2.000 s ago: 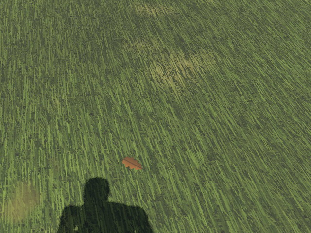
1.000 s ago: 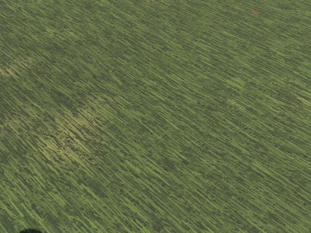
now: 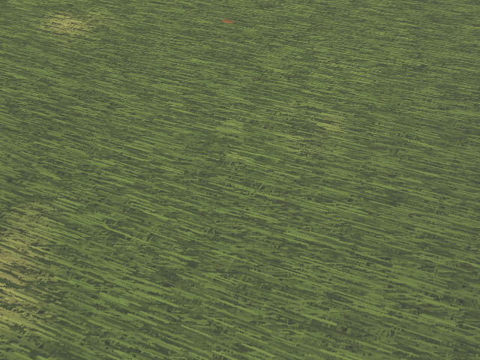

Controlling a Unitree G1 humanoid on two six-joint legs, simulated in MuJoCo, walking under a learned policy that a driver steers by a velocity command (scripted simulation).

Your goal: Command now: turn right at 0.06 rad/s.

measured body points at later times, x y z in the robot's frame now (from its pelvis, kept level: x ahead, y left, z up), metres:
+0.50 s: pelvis +0.03 +0.03 -0.01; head +0.04 +0.06 +0.44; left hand +0.02 +0.32 -0.15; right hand +0.16 -0.23 -0.12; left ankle +0.03 +0.13 -0.73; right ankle -0.02 -0.11 -0.74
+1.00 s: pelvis +0.26 +0.13 -0.02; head +0.29 +0.14 +0.43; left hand +0.38 +0.40 -0.14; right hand +0.28 -0.13 -0.16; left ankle +0.04 +0.14 -0.74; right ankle +0.42 +0.10 -0.73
